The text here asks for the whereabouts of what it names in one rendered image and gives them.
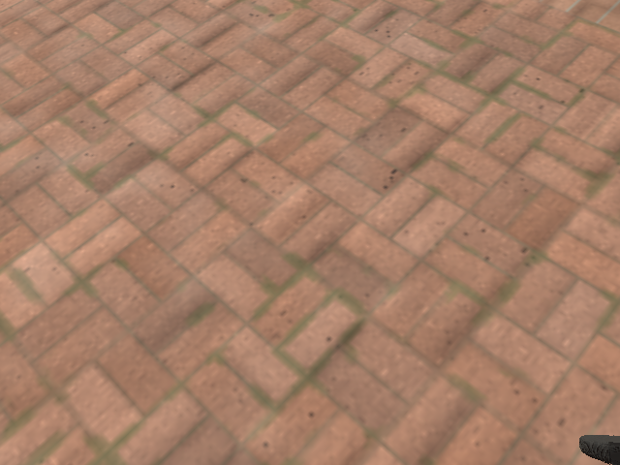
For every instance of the robot right hand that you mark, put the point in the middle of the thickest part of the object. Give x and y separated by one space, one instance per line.
602 447

